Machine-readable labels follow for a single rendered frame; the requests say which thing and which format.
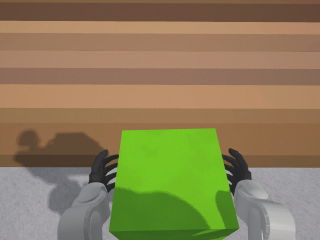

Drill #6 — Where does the robot right forearm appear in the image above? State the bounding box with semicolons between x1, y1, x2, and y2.
233;179;296;240

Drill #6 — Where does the robot left forearm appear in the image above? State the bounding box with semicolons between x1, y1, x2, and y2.
57;182;111;240

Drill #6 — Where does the robot right hand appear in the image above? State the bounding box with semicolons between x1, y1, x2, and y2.
222;148;252;196

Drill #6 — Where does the robot left hand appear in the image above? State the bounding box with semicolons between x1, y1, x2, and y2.
88;149;119;193

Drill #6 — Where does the carton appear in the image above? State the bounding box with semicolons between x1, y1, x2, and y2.
109;128;240;240

